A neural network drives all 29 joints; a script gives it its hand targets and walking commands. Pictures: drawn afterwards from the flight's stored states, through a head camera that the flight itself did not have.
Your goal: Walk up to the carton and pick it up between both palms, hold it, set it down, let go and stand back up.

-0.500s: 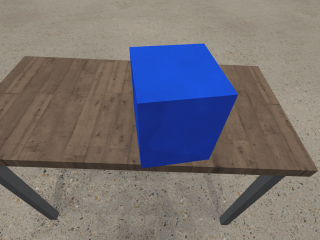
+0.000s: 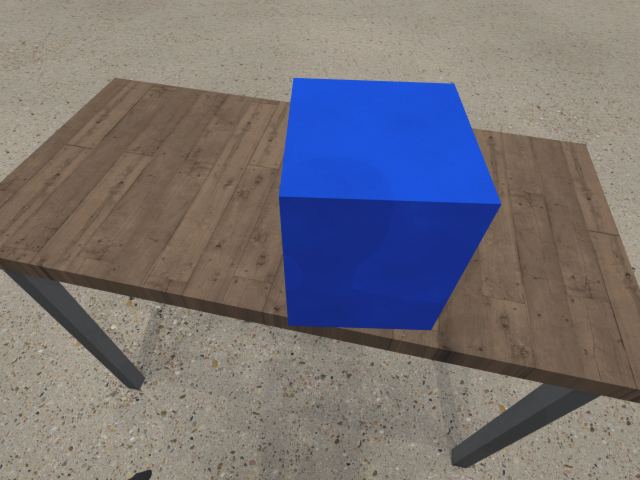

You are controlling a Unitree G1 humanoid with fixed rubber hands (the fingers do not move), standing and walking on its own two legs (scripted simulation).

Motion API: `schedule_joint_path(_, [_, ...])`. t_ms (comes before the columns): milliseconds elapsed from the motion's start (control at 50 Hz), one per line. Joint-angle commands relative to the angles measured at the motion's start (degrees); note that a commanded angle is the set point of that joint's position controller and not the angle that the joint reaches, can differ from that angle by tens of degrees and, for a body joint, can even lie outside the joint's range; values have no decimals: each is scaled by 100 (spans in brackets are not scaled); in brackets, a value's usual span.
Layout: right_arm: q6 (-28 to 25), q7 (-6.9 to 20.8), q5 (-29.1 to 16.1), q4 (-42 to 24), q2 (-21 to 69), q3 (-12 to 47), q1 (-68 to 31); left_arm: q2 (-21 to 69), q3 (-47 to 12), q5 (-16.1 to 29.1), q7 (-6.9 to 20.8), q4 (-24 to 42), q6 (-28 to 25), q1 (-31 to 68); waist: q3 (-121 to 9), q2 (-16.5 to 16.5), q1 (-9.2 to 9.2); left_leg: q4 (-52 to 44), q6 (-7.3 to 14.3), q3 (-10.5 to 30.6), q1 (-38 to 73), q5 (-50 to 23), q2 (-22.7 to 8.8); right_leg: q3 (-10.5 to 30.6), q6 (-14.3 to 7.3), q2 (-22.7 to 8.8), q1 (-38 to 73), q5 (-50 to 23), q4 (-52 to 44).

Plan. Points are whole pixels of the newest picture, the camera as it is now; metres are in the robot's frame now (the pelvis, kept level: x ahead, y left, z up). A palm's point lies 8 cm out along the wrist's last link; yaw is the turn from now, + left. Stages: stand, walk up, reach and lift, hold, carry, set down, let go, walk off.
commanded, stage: walk up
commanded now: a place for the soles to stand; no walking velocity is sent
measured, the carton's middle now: (366, 211) +0.44 -0.03 +0.10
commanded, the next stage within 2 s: reach and lift in 1.04 s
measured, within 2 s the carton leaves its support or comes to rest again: neither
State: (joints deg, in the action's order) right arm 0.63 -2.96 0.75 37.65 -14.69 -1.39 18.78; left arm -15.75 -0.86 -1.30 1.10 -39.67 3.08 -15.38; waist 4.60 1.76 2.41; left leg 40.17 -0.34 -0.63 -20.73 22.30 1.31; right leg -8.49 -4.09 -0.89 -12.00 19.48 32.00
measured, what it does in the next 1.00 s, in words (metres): steps on the spot: left foot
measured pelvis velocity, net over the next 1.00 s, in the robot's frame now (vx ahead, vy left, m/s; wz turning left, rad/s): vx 0.01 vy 0.00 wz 0.10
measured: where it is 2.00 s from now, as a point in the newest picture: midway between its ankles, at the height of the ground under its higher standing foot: outside the picture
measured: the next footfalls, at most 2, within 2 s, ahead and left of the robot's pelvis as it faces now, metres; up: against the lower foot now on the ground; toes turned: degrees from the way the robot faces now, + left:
left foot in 0.06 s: +0.07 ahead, +0.12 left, +0.00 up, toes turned -1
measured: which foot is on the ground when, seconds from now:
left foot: up 0.00-0.04, down 0.06-1.00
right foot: down 0.00-1.00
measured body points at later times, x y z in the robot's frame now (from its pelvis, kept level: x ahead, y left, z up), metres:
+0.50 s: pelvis +0.00 +0.00 +0.00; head +0.02 +0.01 +0.45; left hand +0.04 +0.27 -0.13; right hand +0.09 -0.26 -0.12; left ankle +0.03 +0.11 -0.73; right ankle -0.02 -0.07 -0.73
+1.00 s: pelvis +0.01 +0.00 -0.01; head +0.02 +0.02 +0.44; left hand +0.04 +0.28 -0.14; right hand +0.11 -0.25 -0.12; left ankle +0.03 +0.11 -0.73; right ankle -0.02 -0.07 -0.73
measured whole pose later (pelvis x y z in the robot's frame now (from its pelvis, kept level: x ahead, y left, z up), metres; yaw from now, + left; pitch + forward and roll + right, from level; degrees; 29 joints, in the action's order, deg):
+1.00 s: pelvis +0.01 +0.00 -0.01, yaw +6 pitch -1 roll +0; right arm 0.1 -1.9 0.9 42.7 -14.3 -0.7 18.8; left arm -17.3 0.0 -1.0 0.7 -44.5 3.7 -17.4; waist 2.7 1.4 0.8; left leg 34.5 1.4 4.3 -18.3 15.2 3.5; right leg -13.1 -3.3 -1.5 -10.6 22.0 33.2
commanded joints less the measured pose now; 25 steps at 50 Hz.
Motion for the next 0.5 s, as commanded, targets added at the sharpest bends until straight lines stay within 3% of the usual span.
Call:
schedule_joint_path(0, [-204, 34, 51, -433, -375, -145, 237, -1021, 270, 132, -67, 269, -96, -126, -576, 369, -163, -1269, 114, -30, 760, -1381, -59, 931, -134, -1276, 239, -3277, -348])
schedule_joint_path(20, [-224, 42, 110, -429, -534, -192, 299, -947, 221, 172, -47, 307, -128, -94, -651, 207, -272, -1340, 261, 413, 1320, -1855, -320, 940, 56, -1235, -253, -2522, -366])
schedule_joint_path(40, [-244, 31, 160, -404, -791, -261, 450, -831, 178, 162, -20, 382, -159, -119, -774, -76, -360, -1265, 534, 1201, 1856, -2284, -909, 799, 260, -1041, -767, -1428, -159])
schedule_joint_path(60, [-226, 42, 77, -347, -1082, -353, 420, -643, 141, 128, -13, 373, -134, -329, -907, -383, -299, -1448, 1081, 2168, 1512, -1999, -1634, 590, 517, -533, -691, 136, 213])
schedule_joint_path(80, [-200, 51, 4, -280, -1173, -387, 408, -643, 170, 29, -37, 363, -75, -235, -653, -575, -369, -1715, 1405, 2440, 951, -1446, -1818, 658, 488, -349, -511, 743, 430])
schedule_joint_path(100, [-187, 53, -1, -249, -1133, -347, 216, -663, 213, -9, -38, 348, -66, -206, -393, -722, -335, -1821, 1401, 2412, 727, -1237, -1744, 725, 443, -318, -575, 703, 350])
schedule_joint_path(140, [-171, 68, 17, -296, -983, -235, -159, -723, 256, -3, -15, 228, -154, -460, -261, -752, -160, -1782, 986, 1956, 293, -1063, -1388, 873, 370, -426, -215, 3, -332])
schedule_joint_path(160, [-167, 97, -8, -311, -854, -178, -237, -815, 290, -1, 2, 147, -219, -613, -257, -628, -112, -1680, 689, 1578, 10, -892, -1080, 1049, 299, -543, 101, -187, -743])
schedule_joint_path(200, [-164, 128, -33, -242, -514, -89, -228, -1043, 369, 47, -17, 44, -314, -592, -114, 3, -160, -967, 180, 653, 143, -1065, -358, 1519, 158, -1118, 20, -397, -1567])
schedule_joint_path(220, [-157, 119, -8, -176, -467, -83, -179, -1009, 348, 86, -41, 39, -327, -495, 18, -38, -198, -962, 91, 444, 259, -1069, -268, 1500, 129, -1312, -95, -674, -1658])
schedule_joint_path(340, [-232, 83, 8, 69, -640, -139, -24, -921, 311, 74, -68, 37, -239, -490, -436, 160, -194, -1076, 245, 654, 644, -1766, -472, 713, 203, -969, 364, -1481, -1170])
schedule_joint_path(480, [-173, 53, 13, 122, -711, -171, 69, -937, 323, 55, -69, 27, -110, -377, -217, -138, -175, -989, 312, 930, 375, -1474, -505, 590, 5, -934, 92, -312, -1026])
